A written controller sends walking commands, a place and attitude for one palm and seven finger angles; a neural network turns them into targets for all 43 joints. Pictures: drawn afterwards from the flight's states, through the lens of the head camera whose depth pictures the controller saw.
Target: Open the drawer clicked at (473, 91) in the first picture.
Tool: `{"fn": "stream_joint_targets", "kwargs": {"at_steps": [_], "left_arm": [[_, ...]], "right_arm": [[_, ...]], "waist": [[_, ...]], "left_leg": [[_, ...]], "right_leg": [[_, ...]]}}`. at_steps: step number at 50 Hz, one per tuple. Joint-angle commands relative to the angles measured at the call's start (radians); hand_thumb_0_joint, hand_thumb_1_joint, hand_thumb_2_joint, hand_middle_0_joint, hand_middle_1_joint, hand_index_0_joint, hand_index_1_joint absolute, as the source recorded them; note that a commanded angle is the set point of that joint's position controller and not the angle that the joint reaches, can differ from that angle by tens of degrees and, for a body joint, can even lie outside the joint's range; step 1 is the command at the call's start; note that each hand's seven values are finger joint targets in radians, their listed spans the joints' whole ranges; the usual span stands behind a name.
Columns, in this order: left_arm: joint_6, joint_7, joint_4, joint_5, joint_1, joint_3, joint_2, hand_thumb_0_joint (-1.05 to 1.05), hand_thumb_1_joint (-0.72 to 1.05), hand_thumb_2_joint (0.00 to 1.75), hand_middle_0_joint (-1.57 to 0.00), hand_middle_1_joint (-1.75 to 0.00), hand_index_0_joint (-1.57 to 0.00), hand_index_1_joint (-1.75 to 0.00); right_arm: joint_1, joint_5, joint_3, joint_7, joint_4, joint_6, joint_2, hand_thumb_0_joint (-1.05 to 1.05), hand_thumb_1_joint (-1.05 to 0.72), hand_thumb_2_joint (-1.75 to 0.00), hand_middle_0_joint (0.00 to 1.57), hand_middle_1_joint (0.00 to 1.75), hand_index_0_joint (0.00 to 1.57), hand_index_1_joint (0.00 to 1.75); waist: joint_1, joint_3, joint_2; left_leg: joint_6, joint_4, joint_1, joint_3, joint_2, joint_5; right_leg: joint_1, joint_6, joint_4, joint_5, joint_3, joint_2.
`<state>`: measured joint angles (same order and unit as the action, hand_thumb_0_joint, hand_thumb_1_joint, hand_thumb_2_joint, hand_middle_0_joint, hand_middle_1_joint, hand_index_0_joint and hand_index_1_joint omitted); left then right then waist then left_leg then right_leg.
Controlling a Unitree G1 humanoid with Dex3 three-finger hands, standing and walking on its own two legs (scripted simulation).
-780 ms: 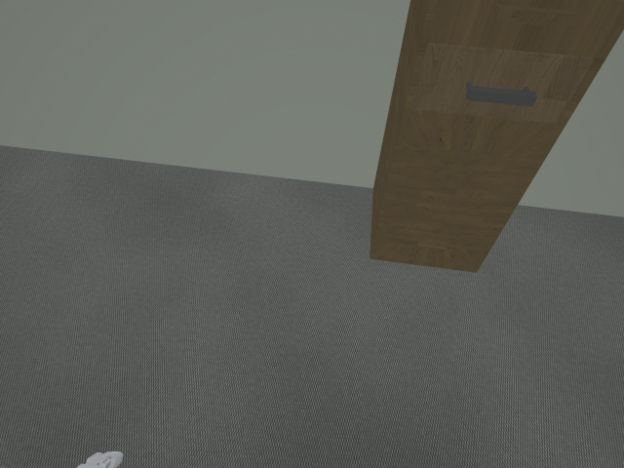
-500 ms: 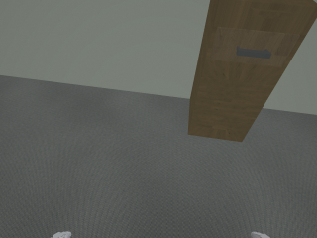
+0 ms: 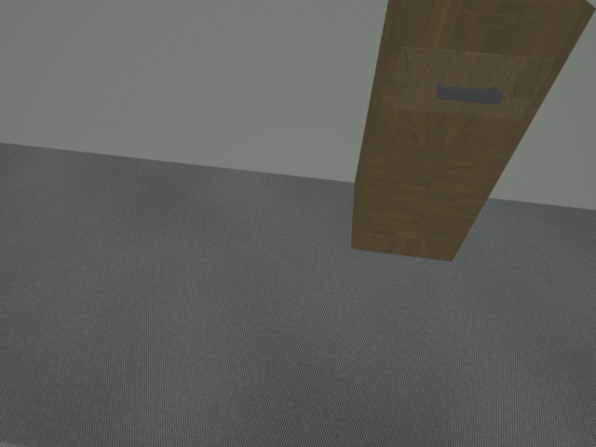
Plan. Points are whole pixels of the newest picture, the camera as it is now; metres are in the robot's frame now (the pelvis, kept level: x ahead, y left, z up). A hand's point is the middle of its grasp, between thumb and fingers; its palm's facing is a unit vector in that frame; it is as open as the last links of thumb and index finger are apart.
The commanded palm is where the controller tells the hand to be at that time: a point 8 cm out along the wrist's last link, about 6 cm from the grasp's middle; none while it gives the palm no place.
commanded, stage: stand and wait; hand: left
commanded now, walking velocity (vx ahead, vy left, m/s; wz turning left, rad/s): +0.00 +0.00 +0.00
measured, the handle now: (467, 91) +1.00 -0.40 +0.00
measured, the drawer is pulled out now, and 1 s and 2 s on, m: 0.00 0.00 0.00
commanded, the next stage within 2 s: look at it before walking up in 0.22 s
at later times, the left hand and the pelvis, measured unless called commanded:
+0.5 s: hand out of the picture +0.07 +0.24 -0.16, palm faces -0.03 -0.94 -0.33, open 7.4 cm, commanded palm none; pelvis +0.00 -0.01 +0.00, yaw +0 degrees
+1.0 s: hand out of the picture +0.08 +0.24 -0.15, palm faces -0.02 -0.94 -0.33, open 7.4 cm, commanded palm none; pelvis +0.00 -0.01 +0.00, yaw +0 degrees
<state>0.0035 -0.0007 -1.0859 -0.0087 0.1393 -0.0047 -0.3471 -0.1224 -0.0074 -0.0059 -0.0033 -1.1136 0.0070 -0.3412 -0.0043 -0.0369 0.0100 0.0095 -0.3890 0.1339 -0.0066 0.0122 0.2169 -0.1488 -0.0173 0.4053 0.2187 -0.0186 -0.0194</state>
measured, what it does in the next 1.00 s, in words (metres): stands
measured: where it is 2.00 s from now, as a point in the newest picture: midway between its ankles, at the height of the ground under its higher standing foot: outside the picture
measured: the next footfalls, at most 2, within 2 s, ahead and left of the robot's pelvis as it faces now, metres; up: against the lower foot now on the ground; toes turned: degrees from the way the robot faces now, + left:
left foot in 1.74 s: +0.02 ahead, +0.13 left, +0.00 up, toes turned -21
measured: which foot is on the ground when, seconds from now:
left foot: down 0.00-1.00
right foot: down 0.00-1.00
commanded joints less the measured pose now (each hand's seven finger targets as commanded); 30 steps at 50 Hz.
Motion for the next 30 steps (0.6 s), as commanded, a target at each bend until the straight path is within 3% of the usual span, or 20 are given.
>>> {"fn": "stream_joint_targets", "kwargs": {"at_steps": [1,30], "left_arm": [[-0.027,-0.012,0.068,-0.002,-0.05,0.037,-0.201,0.0,0.9,0.9,-0.2,-0.3,-0.2,-0.3],[-0.031,-0.012,0.06,-0.003,-0.049,0.038,-0.199,0.0,0.9,0.9,-0.2,-0.3,-0.2,-0.3]], "right_arm": [[0.061,0.0,0.044,-0.008,0.07,0.027,-0.206,0.0,-0.9,-0.9,0.2,0.3,0.2,0.3],[0.061,-0.001,0.042,-0.009,0.063,0.029,-0.205,0.0,-0.9,-0.9,0.2,0.3,0.2,0.3]], "waist": [[0.0,0.054,-0.008],[0.003,0.068,-0.016]], "left_leg": [[0.026,0.081,0.013,0.114,-0.124,-0.093],[0.018,0.085,-0.023,0.1,-0.132,-0.149]], "right_leg": [[-0.002,0.046,-0.073,-0.079,-0.088,-0.099],[0.001,0.048,-0.081,-0.147,-0.094,-0.1]]}}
